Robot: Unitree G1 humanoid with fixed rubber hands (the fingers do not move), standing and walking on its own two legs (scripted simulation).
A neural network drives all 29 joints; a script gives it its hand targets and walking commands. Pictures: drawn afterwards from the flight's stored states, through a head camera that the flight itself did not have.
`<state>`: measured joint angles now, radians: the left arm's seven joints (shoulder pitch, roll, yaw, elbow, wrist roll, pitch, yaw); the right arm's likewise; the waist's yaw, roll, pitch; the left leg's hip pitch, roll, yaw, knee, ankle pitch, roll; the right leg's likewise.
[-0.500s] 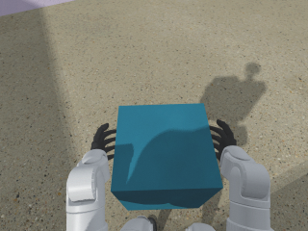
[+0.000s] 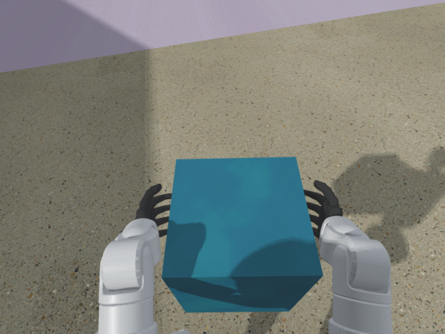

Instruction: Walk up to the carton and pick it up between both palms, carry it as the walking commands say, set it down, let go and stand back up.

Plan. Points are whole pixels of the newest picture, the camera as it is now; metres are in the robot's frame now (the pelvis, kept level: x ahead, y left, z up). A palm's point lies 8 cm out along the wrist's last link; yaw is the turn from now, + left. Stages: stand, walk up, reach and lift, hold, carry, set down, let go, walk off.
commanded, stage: carry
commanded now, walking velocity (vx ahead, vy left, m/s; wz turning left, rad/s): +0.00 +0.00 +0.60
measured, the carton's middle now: (236, 240) +0.28 -0.03 +0.01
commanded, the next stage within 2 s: none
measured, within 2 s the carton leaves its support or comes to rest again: neither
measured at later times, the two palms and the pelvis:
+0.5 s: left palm (43, 273) +0.23 +0.29 +0.07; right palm (214, 205) +0.33 +0.01 +0.07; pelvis +0.01 +0.06 -0.01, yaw +16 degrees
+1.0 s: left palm out of the picture +0.14 +0.36 +0.05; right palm (158, 220) +0.31 +0.11 +0.06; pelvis +0.00 +0.09 -0.02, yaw +35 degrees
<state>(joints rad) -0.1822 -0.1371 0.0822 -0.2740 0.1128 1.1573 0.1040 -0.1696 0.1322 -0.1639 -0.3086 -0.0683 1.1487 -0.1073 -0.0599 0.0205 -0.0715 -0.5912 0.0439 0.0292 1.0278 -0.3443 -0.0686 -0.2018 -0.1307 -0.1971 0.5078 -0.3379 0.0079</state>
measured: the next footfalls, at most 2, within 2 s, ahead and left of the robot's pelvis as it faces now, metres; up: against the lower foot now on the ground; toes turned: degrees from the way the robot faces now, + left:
left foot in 0.16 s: +0.05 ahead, +0.16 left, +0.00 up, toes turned +13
right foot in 0.60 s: +0.09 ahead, -0.04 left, +0.00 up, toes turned +15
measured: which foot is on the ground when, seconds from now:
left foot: up 0.00-0.14, down 0.16-0.62, up 0.64-1.00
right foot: down 0.00-0.18, up 0.20-0.58, down 0.60-1.00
